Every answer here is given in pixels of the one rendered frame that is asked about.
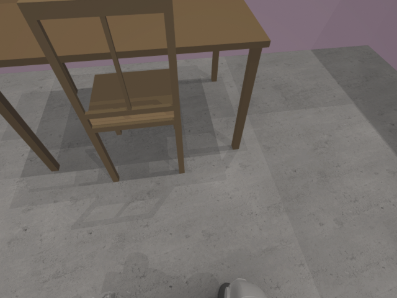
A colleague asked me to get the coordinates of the right robot shin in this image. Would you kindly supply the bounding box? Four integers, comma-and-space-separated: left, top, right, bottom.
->
230, 278, 247, 285

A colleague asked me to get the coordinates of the robot right foot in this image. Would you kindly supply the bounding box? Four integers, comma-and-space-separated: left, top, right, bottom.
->
218, 282, 230, 298

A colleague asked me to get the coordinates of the table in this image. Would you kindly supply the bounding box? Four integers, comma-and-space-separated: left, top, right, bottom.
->
0, 0, 271, 171

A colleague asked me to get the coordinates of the chair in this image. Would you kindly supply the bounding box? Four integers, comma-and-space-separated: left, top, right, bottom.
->
17, 0, 185, 182

